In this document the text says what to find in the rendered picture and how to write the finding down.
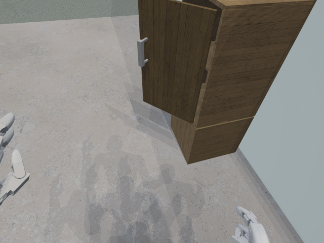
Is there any handle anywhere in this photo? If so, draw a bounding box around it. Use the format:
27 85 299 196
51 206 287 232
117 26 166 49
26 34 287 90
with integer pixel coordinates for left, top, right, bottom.
137 37 148 67

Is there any left robot hand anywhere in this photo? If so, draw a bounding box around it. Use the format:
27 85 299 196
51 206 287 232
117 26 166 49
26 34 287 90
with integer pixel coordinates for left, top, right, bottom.
0 112 30 205

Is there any right robot hand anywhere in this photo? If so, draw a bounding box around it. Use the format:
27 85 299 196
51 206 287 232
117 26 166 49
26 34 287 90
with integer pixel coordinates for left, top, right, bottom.
232 206 270 243

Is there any cupboard door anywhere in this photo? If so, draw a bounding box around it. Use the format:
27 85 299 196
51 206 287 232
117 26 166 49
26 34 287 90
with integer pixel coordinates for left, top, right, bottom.
138 0 218 124

